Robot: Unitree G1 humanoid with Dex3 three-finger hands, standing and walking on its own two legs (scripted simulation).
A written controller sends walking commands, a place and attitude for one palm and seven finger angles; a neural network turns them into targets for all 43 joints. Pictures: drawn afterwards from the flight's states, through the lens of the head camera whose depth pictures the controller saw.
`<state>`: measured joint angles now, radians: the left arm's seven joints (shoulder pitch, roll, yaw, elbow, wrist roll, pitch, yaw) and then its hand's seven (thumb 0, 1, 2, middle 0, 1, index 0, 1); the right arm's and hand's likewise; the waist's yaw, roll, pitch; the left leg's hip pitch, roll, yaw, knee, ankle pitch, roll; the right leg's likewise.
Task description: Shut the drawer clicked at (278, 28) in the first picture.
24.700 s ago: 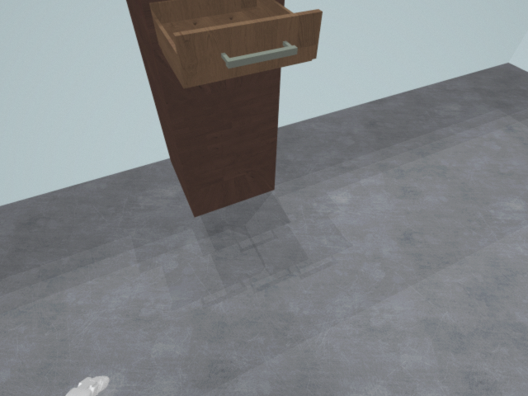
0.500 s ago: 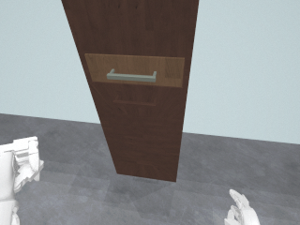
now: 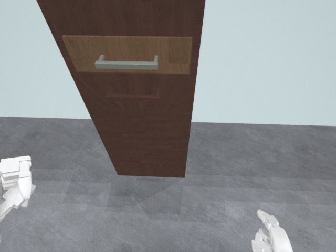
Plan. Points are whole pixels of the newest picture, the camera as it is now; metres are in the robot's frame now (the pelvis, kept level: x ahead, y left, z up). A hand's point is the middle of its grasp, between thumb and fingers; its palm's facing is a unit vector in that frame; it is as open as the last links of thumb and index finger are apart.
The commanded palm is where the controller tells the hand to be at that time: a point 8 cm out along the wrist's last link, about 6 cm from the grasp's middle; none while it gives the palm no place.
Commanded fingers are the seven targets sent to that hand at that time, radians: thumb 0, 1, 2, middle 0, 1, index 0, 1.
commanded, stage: step back with the hand held close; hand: left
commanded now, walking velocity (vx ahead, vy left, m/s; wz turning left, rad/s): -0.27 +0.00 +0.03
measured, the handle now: (127, 61) +0.62 +0.16 +0.11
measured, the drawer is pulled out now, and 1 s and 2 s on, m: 0.00 0.00 0.00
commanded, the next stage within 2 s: stop stepping back and stand still in 0.78 s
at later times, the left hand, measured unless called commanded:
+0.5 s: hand (7, 248) +0.11 +0.22 +0.17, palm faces +0.41 -0.79 -0.45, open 3.2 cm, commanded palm +0.04 +0.27 +0.18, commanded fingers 0.00 0.90 0.90 -1.40 -1.60 -1.40 -1.60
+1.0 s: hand out of the picture -0.04 +0.23 +0.19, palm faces +0.47 -0.77 -0.44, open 3.2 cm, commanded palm -0.10 +0.26 +0.18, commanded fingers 0.00 0.90 0.90 -1.40 -1.60 -1.40 -1.60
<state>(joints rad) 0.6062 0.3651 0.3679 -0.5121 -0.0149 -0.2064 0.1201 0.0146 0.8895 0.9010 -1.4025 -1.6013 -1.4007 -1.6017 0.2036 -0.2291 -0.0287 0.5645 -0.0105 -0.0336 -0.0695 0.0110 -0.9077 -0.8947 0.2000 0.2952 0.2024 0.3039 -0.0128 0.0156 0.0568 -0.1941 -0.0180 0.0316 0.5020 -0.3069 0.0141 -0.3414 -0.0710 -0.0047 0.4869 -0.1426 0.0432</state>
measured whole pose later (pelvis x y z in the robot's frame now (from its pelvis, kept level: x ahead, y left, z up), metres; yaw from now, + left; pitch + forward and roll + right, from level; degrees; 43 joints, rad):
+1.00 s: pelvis -0.21 -0.02 +0.00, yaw +2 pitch +1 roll -3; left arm 0.61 0.40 0.44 -0.66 -0.03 -0.29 0.17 0.01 0.89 0.90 -1.41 -1.60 -1.40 -1.60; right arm 0.18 -0.14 -0.01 0.59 -0.01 -0.16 -0.04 0.01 -0.91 -0.89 0.20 0.30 0.20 0.30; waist 0.02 0.00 0.01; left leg -0.44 0.07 0.01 0.48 -0.07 0.02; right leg -0.41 0.04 -0.01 0.99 -0.49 0.02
